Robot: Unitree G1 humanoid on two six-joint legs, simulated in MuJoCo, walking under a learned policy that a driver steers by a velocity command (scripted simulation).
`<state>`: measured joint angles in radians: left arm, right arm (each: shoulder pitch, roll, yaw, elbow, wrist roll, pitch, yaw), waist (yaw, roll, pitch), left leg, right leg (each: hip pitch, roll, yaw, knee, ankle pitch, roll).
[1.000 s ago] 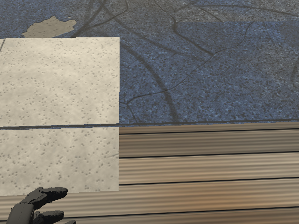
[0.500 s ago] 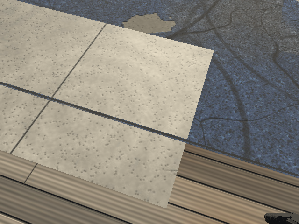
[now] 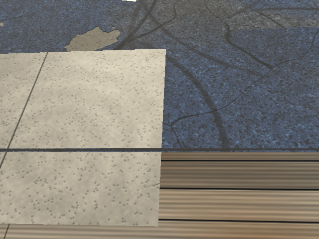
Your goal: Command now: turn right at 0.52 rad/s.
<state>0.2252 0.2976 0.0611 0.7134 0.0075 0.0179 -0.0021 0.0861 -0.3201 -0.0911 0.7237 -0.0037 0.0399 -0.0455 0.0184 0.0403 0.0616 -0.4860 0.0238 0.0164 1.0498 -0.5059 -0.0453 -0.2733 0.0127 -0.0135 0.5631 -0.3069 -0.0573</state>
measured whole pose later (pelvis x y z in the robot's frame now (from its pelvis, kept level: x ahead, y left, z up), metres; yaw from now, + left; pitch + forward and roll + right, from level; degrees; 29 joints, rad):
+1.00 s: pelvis +0.27 -0.02 +0.01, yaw +9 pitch +1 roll -2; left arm 0.20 0.26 0.06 0.71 0.01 -0.10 -0.01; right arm 0.31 -0.32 -0.07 0.71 0.03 -0.03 -0.01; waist 0.00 0.05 0.02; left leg -0.48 0.04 -0.07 1.17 -0.34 0.01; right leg -0.23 0.03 -0.06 0.40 -0.20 -0.02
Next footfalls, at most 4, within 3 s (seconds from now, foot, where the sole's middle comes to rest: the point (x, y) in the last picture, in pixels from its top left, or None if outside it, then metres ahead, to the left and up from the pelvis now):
0.42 left None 0.08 0.13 -0.77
0.84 right None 0.34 -0.13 -0.77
1.28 left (142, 218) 0.54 0.17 -0.77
1.70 right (201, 225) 0.50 -0.07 -0.77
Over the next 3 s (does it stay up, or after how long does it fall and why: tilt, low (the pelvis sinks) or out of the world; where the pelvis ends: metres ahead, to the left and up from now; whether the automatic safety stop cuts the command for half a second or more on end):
stays up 1.04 0.03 0.01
